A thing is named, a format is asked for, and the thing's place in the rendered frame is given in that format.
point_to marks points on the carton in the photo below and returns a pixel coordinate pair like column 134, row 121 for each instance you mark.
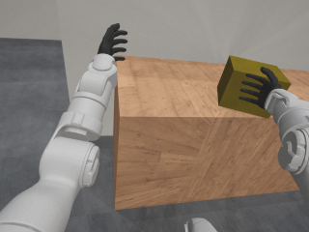
column 230, row 83

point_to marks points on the right robot thigh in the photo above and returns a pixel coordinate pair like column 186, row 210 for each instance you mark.
column 198, row 224

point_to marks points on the left robot upper arm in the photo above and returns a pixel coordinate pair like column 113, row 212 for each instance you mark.
column 68, row 166

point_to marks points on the right robot hand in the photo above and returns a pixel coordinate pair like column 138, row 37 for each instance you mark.
column 264, row 89

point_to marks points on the right robot upper arm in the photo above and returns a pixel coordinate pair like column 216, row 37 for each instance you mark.
column 293, row 156

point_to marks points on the right robot forearm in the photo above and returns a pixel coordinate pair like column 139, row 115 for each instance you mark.
column 288, row 111

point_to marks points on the left robot forearm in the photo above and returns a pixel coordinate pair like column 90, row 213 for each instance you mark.
column 83, row 119

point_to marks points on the pedestal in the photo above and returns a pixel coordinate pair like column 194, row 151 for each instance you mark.
column 173, row 143

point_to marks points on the left robot hand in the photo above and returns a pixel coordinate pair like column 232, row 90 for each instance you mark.
column 107, row 43

